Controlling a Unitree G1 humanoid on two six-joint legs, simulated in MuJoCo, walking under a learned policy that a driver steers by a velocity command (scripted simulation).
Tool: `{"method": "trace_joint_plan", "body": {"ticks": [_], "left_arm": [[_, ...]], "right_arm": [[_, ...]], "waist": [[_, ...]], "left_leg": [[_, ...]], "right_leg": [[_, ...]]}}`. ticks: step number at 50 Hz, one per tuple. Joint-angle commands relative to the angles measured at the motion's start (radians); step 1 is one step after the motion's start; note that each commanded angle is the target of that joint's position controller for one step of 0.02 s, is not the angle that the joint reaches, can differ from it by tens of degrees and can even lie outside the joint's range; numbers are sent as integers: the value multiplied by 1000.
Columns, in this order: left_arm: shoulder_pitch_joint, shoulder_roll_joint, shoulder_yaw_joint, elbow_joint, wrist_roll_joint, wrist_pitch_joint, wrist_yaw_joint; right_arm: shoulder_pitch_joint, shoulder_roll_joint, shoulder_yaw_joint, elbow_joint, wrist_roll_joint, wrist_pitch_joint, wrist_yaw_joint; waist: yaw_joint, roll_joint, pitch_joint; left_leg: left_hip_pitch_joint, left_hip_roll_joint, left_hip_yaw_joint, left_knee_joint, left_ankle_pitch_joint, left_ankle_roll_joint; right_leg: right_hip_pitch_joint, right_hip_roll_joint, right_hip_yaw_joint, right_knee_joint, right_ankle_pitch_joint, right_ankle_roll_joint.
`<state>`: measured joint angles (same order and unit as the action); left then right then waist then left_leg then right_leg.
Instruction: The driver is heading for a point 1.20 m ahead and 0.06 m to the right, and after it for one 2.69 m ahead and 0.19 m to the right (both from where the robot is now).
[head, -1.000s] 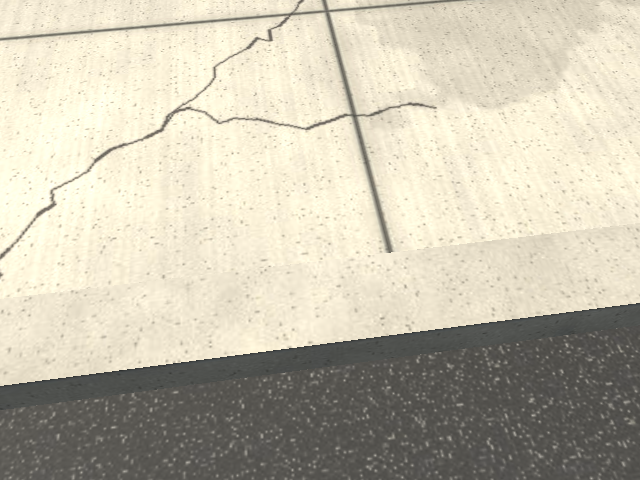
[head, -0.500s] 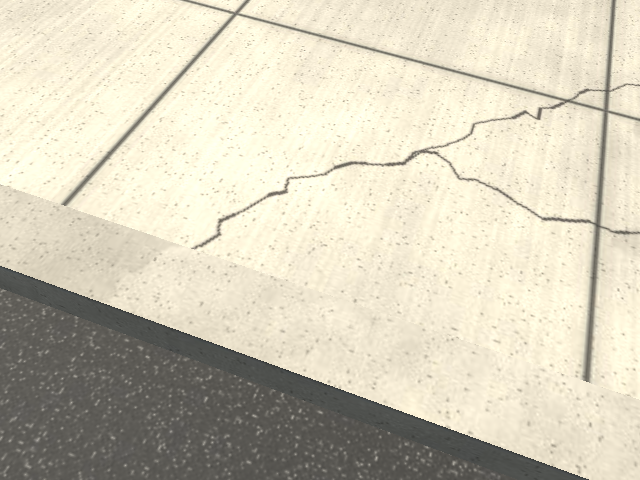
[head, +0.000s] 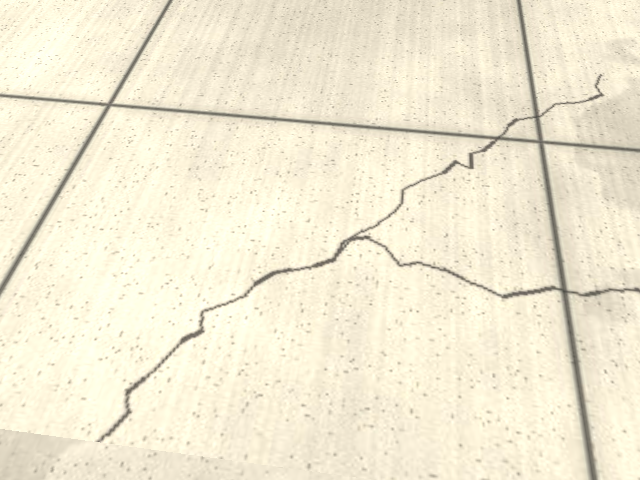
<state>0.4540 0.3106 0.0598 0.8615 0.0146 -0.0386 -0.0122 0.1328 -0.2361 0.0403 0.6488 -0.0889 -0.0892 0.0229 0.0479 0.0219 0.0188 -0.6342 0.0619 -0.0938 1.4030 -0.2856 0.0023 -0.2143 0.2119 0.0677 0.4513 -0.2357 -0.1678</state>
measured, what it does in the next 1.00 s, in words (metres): climbs: left foot 0.11 m higher, then right foot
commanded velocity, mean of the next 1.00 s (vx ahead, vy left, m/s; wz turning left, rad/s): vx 0.99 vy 0.00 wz -0.19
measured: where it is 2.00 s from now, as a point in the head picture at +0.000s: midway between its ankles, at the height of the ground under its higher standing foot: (411, 139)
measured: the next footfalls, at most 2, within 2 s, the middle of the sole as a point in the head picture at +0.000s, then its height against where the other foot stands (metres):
left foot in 0.24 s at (266, 472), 0.11 m higher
right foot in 0.68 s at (447, 341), level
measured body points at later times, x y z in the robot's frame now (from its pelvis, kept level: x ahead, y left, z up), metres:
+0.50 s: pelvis +0.47 +0.02 +0.10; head +0.48 +0.01 +0.55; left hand +0.81 +0.10 +0.08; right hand +0.30 -0.21 -0.03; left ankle +0.42 +0.17 -0.62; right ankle +0.49 -0.11 -0.50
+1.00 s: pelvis +0.92 -0.15 +0.10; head +0.95 -0.16 +0.55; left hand +0.91 +0.13 -0.03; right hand +1.10 -0.43 +0.02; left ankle +1.13 -0.09 -0.56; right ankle +0.72 -0.19 -0.62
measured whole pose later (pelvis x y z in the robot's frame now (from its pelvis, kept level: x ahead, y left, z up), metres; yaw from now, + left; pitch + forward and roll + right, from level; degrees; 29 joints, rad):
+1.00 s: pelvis +0.92 -0.15 +0.10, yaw -8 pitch +2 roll -2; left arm 0.51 0.28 0.05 0.92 0.02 -0.12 0.00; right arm 0.06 -0.30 -0.05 0.69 -0.02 -0.02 0.07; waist 0.06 0.03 0.02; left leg -0.82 0.08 0.11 0.93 0.00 0.12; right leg 0.18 0.05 -0.26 0.20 -0.41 0.01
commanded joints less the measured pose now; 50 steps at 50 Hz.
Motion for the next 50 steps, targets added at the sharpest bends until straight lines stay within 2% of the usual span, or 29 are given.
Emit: {"method": "trace_joint_plan", "body": {"ticks": [1,5,6,8,9,10,11,12,13,14,16,17,18,20,21,23,25,28,30,32,33,34,35,36,38,41,44,47,50], "left_arm": [[-15,131,23,-71,-14,-43,12],[99,133,18,-38,5,-52,32],[94,141,19,-54,3,-46,37],[12,130,26,-88,-17,-39,42],[-17,156,29,-85,-24,-39,36],[-11,199,42,-88,-32,-48,31],[-78,290,73,-99,-36,-64,20],[-195,248,76,-123,-22,-93,10],[-222,13,25,-219,-25,-108,-11],[-170,3,9,-248,9,-110,-27],[-181,-2,5,-232,39,-69,-31],[-236,-25,2,-255,47,-48,-35],[-283,-65,-7,-284,43,-29,-39],[-338,-132,-33,-334,15,5,-40],[-349,-127,-43,-359,7,13,-40],[-440,-56,-32,-383,14,22,-36],[-462,15,-19,-387,20,19,-53],[-532,-34,-47,-367,6,-4,-83],[-532,-13,-43,-354,23,-15,-71],[-299,54,-9,-285,34,-24,-38],[-129,86,9,-229,40,-31,-20],[-28,160,29,-197,67,-36,2],[-52,231,40,-212,84,-47,8],[-78,183,44,-209,60,-40,5],[-157,54,15,-166,46,-62,0],[-143,-5,-4,-111,24,-85,8],[-103,-19,-12,-62,0,-102,4],[-114,-8,-16,-43,8,-111,7],[-83,66,-8,-34,2,-109,29]], "right_arm": [[-60,-78,-14,-119,-9,25,3],[-324,-5,17,-283,-1,29,-17],[-355,-29,20,-308,5,30,-12],[-326,-4,32,-318,23,27,2],[-214,11,28,-282,32,35,-4],[1,-67,-13,-226,42,43,-22],[270,-144,-62,-175,58,41,-34],[505,-257,-118,-109,45,30,-47],[503,-356,-142,-62,28,21,-52],[304,-304,-133,-84,39,37,-60],[162,-102,-99,-54,45,25,-45],[186,-48,-90,-5,37,14,-40],[224,-1,-76,52,26,0,-38],[284,21,-78,153,29,-23,-15],[279,13,-78,162,34,-31,-6],[229,-18,-82,180,48,-50,-6],[241,-91,-93,188,66,-64,-18],[321,-151,-105,215,88,-48,-26],[380,-222,-119,234,81,-39,-24],[383,-281,-133,247,69,-17,-36],[352,-284,-140,238,79,-9,-38],[368,-159,-119,203,67,-4,-31],[444,-28,-93,138,114,-10,-17],[381,-106,-110,121,119,-9,-25],[265,-92,-105,129,103,-1,-17],[266,-53,-103,135,74,47,10],[118,-28,-94,71,62,74,27],[-21,-28,-72,2,65,68,48],[-89,-59,-66,-16,68,64,66]], "waist": [[-60,1,81],[8,-69,114],[19,-32,112],[-5,-21,53],[-59,-79,-48],[-162,-108,-204],[-317,-145,-348],[-426,-34,-473],[-318,409,-491],[-179,395,-422],[-91,72,-132],[-82,2,-55],[-69,5,-4],[-31,42,38],[-14,47,54],[0,28,116],[4,32,123],[-40,-18,78],[-41,40,39],[86,123,-112],[181,126,-186],[156,28,-300],[42,-234,-431],[63,-160,-404],[12,-40,-114],[-62,-89,-43],[-67,-75,47],[-78,-96,113],[-81,-53,105]], "left_leg": [[-258,48,78,40,12,-39],[-638,46,96,267,-199,-32],[-565,38,149,133,-215,-34],[-64,12,191,-244,-63,6],[216,-61,241,-256,-21,29],[477,-127,212,-274,-108,36],[659,-116,123,-389,-125,51],[800,-21,-53,-545,-332,72],[845,286,-593,-919,-626,94],[771,340,-948,-1117,-615,123],[511,313,-637,-1015,-636,152],[420,294,-507,-996,-558,130],[370,284,-405,-998,-459,120],[381,265,-200,-1057,-255,68],[321,256,-133,-1122,-191,62],[240,166,59,-1239,-20,38],[290,126,161,-1322,152,84],[378,108,193,-1463,315,139],[601,143,196,-1322,861,148],[674,169,176,-947,1126,123],[558,135,179,-684,985,111],[292,55,117,-346,341,123],[2,-59,33,-21,-163,104],[-69,-39,-13,39,-49,113],[-84,30,7,-34,59,102],[-57,70,17,-77,69,87],[-167,86,65,-129,120,80],[-128,63,149,-347,274,100],[65,-50,293,-610,375,144]], "right_leg": [[-75,-261,391,-271,27,-179],[39,-285,493,-257,73,-177],[8,-276,446,-320,147,-171],[-170,-257,329,-405,500,-107],[-229,-245,274,-322,924,-77],[-190,-229,269,-90,1327,-55],[-145,-250,302,213,1411,-28],[-153,-185,262,575,1191,21],[-380,-26,161,944,23,59],[-528,-72,144,1147,45,43],[-601,-195,49,1225,115,28],[-623,-221,40,1238,93,25],[-683,-226,30,1338,36,21],[-809,-239,46,1401,-36,8],[-770,-245,83,1260,-34,15],[-667,-215,84,976,79,31],[-578,-197,11,703,183,55],[-254,-202,-190,314,279,46],[-196,-148,-211,211,177,35],[45,-114,-158,130,47,21],[266,-169,-112,52,101,24],[525,-390,136,127,-180,43],[681,-644,607,-5,-279,9],[566,-639,652,-131,-253,-4],[280,-545,359,-166,-103,2],[153,-474,119,-221,123,43],[131,-441,-83,-286,331,82],[90,-378,-263,-329,523,113],[140,-372,-353,-307,941,151]]}}
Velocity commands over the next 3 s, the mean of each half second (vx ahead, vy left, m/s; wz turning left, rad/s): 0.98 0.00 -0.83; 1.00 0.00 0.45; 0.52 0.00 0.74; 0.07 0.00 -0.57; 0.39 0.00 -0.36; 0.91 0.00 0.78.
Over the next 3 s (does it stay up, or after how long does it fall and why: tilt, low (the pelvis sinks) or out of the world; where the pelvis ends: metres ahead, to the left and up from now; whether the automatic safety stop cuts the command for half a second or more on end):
stays up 1.88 -0.27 0.11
